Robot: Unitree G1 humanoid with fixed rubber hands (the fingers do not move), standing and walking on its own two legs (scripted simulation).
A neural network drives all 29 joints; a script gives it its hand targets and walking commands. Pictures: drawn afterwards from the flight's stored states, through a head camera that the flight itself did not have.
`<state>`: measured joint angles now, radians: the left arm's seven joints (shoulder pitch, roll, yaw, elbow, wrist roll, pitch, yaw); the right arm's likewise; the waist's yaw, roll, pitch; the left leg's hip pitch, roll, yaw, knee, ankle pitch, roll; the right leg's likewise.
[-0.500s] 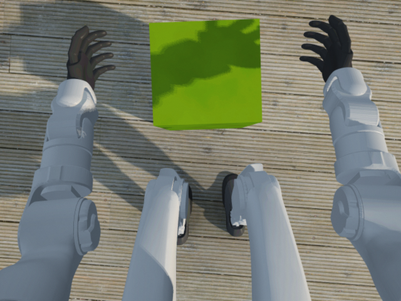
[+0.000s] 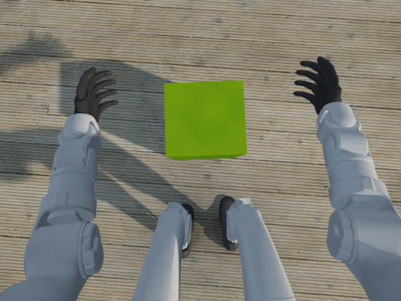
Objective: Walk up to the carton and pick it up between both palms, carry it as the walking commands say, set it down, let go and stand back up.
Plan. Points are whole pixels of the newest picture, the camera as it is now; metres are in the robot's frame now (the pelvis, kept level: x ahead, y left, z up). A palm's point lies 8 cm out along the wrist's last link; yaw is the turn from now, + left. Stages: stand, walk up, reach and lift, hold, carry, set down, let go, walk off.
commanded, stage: set down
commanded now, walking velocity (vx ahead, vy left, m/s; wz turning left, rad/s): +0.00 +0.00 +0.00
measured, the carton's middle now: (204, 126) +0.47 +0.00 -0.49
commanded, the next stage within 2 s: let go in 0.26 s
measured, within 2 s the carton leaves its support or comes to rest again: neither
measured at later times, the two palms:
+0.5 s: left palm (63, 134) +0.39 +0.23 -0.03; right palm (351, 130) +0.38 -0.23 -0.04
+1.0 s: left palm (0, 251) +0.24 +0.24 +0.07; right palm out of the picture +0.23 -0.23 +0.07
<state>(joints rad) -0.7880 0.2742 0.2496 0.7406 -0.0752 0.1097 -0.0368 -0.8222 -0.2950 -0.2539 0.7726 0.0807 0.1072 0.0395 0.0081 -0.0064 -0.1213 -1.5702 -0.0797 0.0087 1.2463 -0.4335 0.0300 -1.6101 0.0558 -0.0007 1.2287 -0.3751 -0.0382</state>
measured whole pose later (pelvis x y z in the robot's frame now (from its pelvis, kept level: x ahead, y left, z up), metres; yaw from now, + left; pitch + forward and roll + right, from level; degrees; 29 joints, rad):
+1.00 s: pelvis +0.08 +0.01 +0.14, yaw -1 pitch +3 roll +0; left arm 0.22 0.20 0.05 0.44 0.01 0.04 -0.05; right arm 0.23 -0.21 -0.05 0.43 0.00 0.04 0.06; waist 0.01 0.02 0.05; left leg -0.24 -0.07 -0.04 0.49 -0.30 0.05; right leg -0.28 0.06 0.03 0.49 -0.25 -0.03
